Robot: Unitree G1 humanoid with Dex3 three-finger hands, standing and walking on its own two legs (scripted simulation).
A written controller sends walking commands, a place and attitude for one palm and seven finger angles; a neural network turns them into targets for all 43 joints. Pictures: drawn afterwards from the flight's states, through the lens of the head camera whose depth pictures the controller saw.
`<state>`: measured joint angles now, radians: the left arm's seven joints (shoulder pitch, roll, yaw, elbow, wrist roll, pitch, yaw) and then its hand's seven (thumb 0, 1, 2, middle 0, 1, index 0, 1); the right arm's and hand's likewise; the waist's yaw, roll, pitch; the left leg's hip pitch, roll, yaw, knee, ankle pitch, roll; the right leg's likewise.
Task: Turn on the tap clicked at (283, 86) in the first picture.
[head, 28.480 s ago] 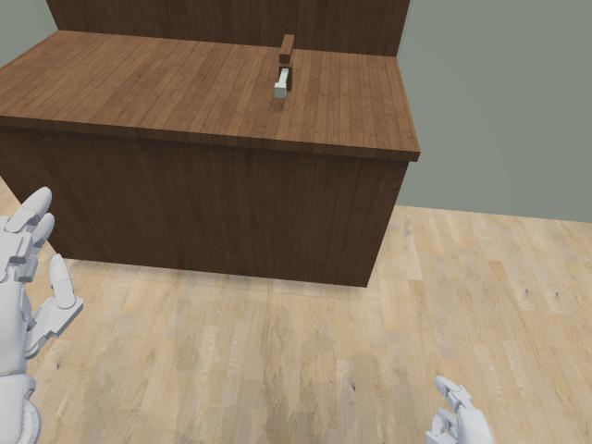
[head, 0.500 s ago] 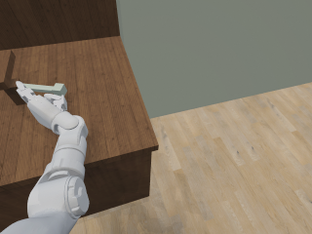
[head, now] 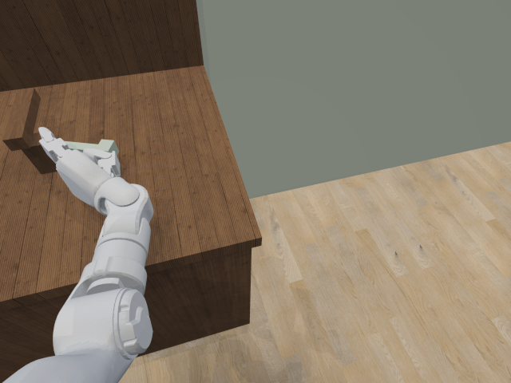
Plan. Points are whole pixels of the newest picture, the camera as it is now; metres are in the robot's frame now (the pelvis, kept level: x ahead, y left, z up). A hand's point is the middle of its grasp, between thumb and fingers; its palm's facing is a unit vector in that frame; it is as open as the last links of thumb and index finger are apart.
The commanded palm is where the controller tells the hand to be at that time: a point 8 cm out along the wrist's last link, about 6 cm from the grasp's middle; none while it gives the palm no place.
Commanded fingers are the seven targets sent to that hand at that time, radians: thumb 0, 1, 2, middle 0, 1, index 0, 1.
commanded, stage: lift the hand up off the lever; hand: left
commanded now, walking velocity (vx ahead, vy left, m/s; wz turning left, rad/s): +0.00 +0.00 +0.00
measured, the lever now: (107, 150) +0.51 +0.26 +0.06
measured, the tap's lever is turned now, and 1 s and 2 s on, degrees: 68 68 68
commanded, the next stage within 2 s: draw the hand back beside the body in 1.10 s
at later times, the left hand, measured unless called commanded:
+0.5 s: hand (102, 158) +0.43 +0.23 +0.12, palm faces +0.81 -0.58 -0.07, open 7.8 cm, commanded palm +0.38 +0.25 +0.12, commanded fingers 0.00 0.90 0.90 -0.15 -0.15 -0.15 -0.15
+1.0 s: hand (95, 152) +0.43 +0.23 +0.14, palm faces +0.81 -0.58 -0.07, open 7.8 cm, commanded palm +0.37 +0.25 +0.14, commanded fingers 0.00 0.90 0.90 -0.15 -0.15 -0.15 -0.15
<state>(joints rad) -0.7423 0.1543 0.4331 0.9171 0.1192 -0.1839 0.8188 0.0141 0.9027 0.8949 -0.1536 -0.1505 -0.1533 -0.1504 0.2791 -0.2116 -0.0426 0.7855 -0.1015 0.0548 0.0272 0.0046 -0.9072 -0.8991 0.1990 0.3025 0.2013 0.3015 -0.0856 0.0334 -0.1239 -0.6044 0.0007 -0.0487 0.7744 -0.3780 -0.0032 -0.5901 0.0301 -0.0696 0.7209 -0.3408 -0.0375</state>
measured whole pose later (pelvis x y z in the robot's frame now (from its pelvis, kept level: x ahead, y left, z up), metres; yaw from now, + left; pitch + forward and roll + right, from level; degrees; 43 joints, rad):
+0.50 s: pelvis +0.00 -0.01 +0.01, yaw +1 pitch +8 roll -1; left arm -0.65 0.13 0.39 0.78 0.08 -0.09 0.78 0.01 0.90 0.90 -0.15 -0.15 -0.15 -0.15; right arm 0.25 -0.22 -0.04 0.79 -0.07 0.05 -0.01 0.01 -0.91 -0.90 0.20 0.30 0.20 0.30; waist -0.05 0.04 -0.10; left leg -0.47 0.00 -0.06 0.68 -0.35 -0.01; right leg -0.46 0.03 -0.08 0.63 -0.32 -0.05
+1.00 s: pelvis +0.01 +0.00 +0.02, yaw +0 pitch +6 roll -1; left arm -0.60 0.10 0.37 0.65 0.08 0.02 0.78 0.01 0.90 0.89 -0.15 -0.15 -0.15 -0.15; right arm 0.23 -0.20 -0.04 0.79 -0.06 0.05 -0.02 0.01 -0.91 -0.90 0.20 0.30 0.20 0.30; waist -0.03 0.04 -0.10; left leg -0.40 0.00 -0.04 0.62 -0.33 0.00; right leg -0.39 0.03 -0.06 0.59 -0.30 -0.04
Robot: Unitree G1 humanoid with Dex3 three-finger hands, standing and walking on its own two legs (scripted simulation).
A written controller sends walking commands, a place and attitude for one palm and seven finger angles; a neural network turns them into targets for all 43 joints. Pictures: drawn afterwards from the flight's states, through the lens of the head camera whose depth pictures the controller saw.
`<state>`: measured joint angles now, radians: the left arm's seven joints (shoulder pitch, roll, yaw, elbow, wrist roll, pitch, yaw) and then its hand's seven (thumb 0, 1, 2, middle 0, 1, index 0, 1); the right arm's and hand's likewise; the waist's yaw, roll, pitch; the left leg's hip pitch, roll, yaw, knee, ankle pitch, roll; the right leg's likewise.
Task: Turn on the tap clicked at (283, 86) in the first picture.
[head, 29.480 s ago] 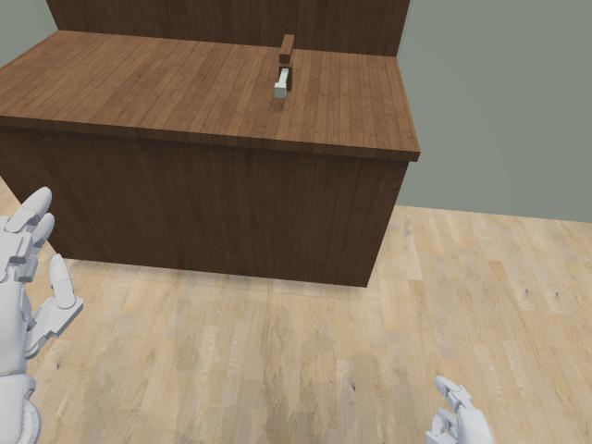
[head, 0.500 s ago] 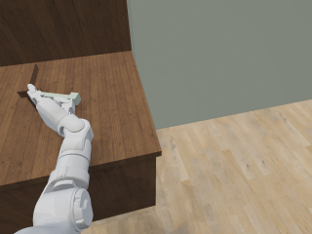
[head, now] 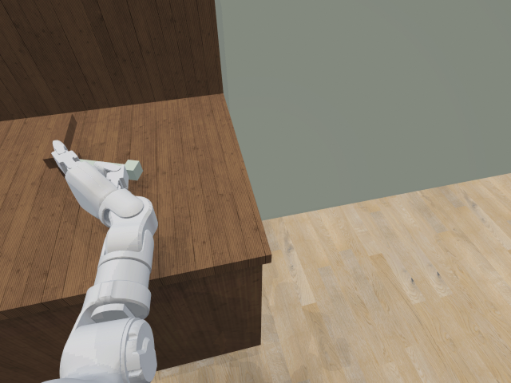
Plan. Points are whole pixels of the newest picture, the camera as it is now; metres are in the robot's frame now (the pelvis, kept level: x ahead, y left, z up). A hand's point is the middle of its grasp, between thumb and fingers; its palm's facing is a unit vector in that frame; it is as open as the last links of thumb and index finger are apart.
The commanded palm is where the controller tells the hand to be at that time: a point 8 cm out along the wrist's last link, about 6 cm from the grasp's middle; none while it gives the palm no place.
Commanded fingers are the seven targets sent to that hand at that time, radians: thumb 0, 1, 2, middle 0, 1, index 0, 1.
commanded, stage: lift the hand up off the lever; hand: left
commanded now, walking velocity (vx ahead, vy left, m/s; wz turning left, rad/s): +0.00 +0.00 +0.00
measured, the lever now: (132, 170) +0.50 +0.27 +0.05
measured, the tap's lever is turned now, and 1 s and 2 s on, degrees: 68 68 68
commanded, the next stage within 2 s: draw the hand back beside the body in 0.10 s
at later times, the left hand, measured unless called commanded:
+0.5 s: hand (127, 189) +0.37 +0.21 +0.13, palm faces +0.34 -0.92 -0.17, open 7.7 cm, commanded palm +0.32 +0.25 +0.14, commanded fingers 0.00 0.90 0.90 -0.17 -0.20 -0.17 -0.20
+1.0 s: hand (77, 236) +0.26 +0.23 +0.16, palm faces +0.33 -0.91 -0.26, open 7.5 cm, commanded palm +0.22 +0.27 +0.16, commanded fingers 0.00 0.90 0.90 -0.19 -0.27 -0.19 -0.27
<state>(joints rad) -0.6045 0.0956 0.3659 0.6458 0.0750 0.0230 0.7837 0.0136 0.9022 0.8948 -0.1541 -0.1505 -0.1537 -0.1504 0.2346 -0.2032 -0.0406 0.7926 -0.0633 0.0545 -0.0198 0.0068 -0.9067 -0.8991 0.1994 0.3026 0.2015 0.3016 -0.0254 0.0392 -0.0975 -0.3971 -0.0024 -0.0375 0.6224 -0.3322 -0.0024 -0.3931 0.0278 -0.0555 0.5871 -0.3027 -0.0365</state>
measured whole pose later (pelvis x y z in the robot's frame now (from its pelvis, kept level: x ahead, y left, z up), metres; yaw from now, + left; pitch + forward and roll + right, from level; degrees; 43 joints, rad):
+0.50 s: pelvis +0.00 +0.00 +0.01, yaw -4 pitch +0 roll +0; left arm -0.23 0.28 0.25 0.38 -0.07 -0.02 0.18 0.01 0.90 0.89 -0.17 -0.17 -0.17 -0.17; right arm 0.25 -0.22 -0.02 0.70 0.03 0.07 -0.08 0.01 -0.91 -0.90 0.20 0.30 0.20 0.30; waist -0.02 0.04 -0.05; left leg -0.18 0.01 0.03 0.47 -0.29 0.00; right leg -0.22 0.04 0.01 0.47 -0.25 -0.03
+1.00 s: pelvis -0.01 +0.00 +0.02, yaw -2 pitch -5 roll +0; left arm 0.12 0.31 0.21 -0.07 -0.08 -0.08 0.10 0.01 0.90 0.89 -0.19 -0.25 -0.19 -0.25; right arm 0.15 -0.21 0.01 0.65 0.00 -0.04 -0.05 0.01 -0.91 -0.90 0.20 0.30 0.20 0.30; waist 0.04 0.06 0.03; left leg -0.04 0.00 0.01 0.35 -0.22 0.01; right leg -0.06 0.04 -0.01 0.33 -0.18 -0.03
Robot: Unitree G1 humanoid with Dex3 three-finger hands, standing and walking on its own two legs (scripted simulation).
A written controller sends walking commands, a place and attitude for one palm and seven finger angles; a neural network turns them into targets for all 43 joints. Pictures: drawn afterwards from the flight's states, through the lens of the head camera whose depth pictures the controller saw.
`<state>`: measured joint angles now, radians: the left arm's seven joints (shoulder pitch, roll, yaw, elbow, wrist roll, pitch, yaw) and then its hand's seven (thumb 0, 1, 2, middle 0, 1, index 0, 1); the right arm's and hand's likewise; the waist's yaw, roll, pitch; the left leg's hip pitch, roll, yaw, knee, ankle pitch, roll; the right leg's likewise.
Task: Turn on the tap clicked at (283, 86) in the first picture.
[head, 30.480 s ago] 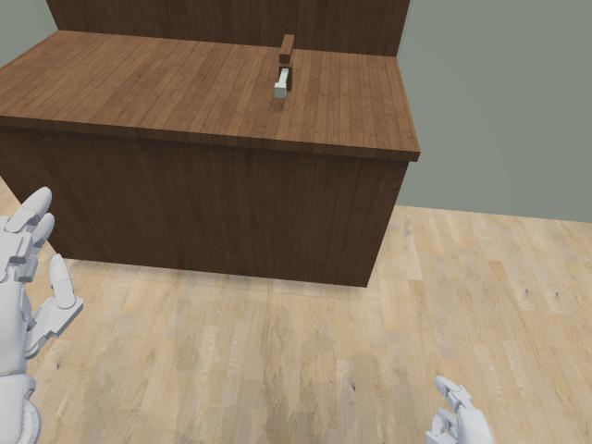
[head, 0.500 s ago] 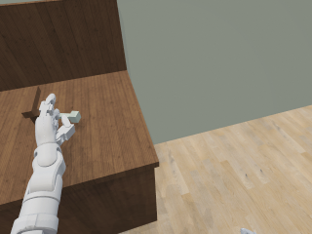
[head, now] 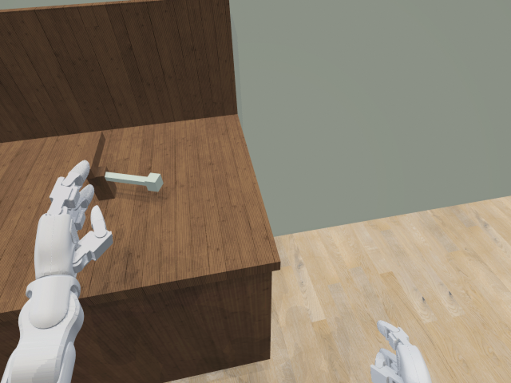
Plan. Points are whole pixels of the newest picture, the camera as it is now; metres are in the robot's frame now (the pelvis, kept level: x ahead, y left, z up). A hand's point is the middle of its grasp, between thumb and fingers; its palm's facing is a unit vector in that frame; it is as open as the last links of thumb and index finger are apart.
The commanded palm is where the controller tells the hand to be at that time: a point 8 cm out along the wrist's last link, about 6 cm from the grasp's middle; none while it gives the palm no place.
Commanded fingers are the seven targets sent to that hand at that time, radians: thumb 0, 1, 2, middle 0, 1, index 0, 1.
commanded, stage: draw the hand back beside the body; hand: left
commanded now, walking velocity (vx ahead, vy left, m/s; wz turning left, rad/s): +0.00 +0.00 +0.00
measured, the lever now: (154, 182) +0.49 +0.28 +0.03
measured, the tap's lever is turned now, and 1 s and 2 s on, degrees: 68 68 68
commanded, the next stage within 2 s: step back with the hand held close in 0.68 s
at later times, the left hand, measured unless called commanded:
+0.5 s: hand (78, 270) +0.20 +0.24 +0.16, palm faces +0.40 -0.84 -0.37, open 7.4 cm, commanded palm +0.16 +0.28 +0.17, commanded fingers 0.00 0.90 0.90 -0.20 -0.30 -0.20 -0.30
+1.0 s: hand (76, 267) +0.20 +0.25 +0.15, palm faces +0.37 -0.83 -0.42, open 7.4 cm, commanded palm +0.15 +0.28 +0.17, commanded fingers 0.00 0.90 0.90 -0.20 -0.30 -0.20 -0.30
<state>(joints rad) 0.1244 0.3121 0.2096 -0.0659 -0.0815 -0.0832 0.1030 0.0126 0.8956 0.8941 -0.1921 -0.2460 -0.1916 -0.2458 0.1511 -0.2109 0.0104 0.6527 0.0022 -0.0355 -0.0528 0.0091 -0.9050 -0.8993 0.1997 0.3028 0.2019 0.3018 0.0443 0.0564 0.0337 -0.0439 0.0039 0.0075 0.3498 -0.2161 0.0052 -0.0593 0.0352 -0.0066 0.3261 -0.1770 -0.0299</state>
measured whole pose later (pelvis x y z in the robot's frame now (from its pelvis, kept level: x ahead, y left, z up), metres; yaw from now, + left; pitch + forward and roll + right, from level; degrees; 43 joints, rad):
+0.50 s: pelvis +0.00 +0.00 +0.00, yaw +1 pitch -5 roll -1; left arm 0.44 0.33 0.26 -0.39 -0.07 -0.12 0.11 0.01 0.89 0.89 -0.21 -0.30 -0.21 -0.30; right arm 0.18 -0.22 -0.02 0.67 -0.01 -0.08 -0.05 0.01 -0.91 -0.90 0.20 0.30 0.20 0.30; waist 0.06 0.08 0.04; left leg -0.05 0.01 0.00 0.37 -0.23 0.00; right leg -0.06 0.04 -0.02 0.33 -0.19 -0.03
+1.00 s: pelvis -0.01 +0.00 +0.00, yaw -1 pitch -1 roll -1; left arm 0.43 0.34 0.31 -0.36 -0.05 -0.17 0.11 0.01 0.90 0.89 -0.21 -0.30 -0.21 -0.30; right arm 0.17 -0.24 -0.02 0.60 0.00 -0.03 -0.06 0.01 -0.90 -0.90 0.20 0.30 0.20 0.30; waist 0.03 0.08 0.02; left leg -0.18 0.01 0.02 0.42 -0.23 0.01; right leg -0.18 0.04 0.00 0.36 -0.16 -0.02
